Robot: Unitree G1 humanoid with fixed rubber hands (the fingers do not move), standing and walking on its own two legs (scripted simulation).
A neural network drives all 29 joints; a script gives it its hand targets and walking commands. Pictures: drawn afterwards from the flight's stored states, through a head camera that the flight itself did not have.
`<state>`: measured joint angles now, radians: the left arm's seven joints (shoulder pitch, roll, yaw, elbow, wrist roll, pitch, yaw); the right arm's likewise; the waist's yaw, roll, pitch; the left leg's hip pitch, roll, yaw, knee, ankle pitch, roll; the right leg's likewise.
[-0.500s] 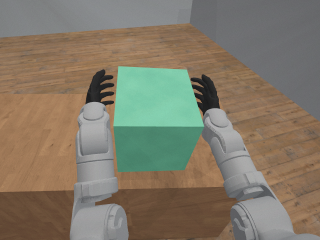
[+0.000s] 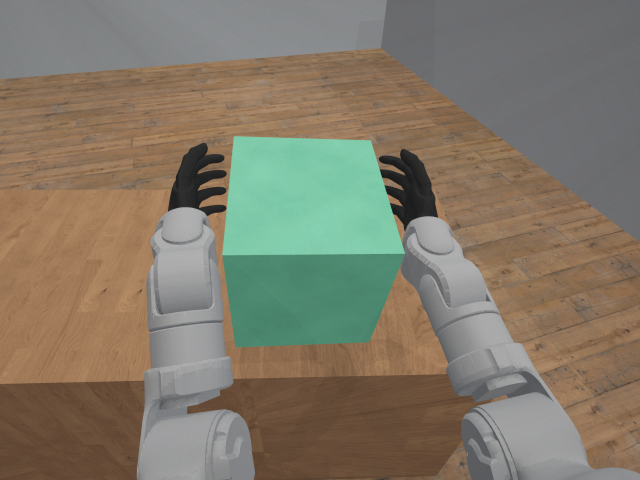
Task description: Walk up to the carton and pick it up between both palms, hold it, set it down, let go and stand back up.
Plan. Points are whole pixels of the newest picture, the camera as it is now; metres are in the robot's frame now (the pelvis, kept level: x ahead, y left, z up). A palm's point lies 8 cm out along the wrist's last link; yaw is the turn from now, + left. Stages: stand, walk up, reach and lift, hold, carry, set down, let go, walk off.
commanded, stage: hold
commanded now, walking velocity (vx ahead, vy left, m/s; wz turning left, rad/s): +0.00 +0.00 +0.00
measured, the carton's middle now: (303, 242) +0.37 +0.01 +0.12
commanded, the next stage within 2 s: none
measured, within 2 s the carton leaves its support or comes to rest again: neither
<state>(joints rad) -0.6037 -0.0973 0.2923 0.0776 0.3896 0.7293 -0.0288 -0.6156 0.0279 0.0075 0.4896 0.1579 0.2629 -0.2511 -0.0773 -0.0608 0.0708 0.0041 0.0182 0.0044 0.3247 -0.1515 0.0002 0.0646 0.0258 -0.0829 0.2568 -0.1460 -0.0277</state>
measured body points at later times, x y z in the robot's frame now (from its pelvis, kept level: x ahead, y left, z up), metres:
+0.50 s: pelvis +0.00 +0.01 +0.00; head -0.04 +0.04 +0.45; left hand +0.37 +0.15 +0.19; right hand +0.37 -0.12 +0.17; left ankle +0.03 +0.12 -0.75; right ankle +0.01 -0.10 -0.75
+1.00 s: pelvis +0.00 +0.01 +0.00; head -0.04 +0.04 +0.45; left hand +0.37 +0.15 +0.19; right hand +0.37 -0.12 +0.17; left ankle +0.03 +0.12 -0.75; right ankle +0.01 -0.10 -0.75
